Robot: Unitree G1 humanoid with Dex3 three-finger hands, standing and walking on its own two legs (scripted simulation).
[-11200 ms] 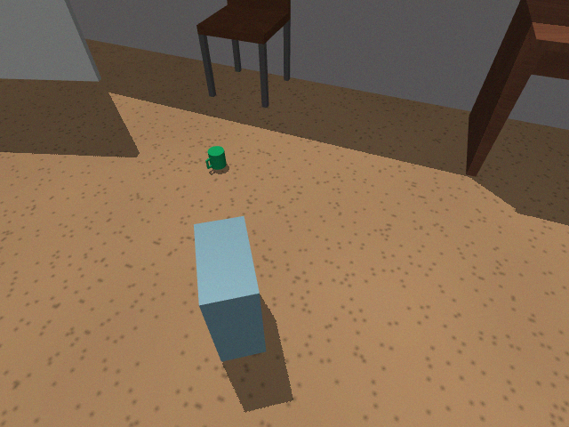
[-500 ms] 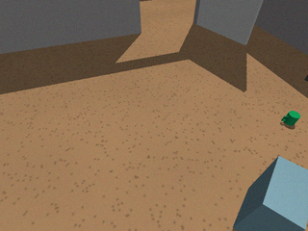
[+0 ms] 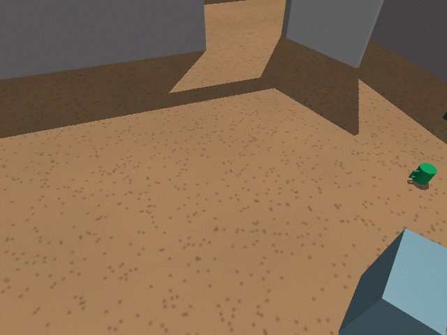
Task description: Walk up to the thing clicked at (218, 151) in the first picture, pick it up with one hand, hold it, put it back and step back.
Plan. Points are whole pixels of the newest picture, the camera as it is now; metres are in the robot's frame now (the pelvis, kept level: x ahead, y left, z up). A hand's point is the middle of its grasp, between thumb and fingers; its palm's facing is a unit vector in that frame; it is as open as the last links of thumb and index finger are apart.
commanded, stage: stand
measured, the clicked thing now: (421, 173) +1.09 -1.21 -0.74
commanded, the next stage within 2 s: walk up in 0.64 s
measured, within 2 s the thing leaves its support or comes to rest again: neither
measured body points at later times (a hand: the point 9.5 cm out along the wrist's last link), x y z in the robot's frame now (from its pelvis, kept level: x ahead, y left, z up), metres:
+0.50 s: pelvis +0.00 +0.00 +0.00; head +0.01 +0.00 +0.45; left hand +0.07 +0.30 -0.13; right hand +0.07 -0.30 -0.14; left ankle +0.00 +0.12 -0.75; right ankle +0.01 -0.13 -0.75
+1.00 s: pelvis +0.07 -0.06 -0.02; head +0.07 -0.08 +0.43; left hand +0.14 +0.29 -0.11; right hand +0.10 -0.40 -0.15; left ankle +0.02 +0.10 -0.70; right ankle +0.11 -0.17 -0.75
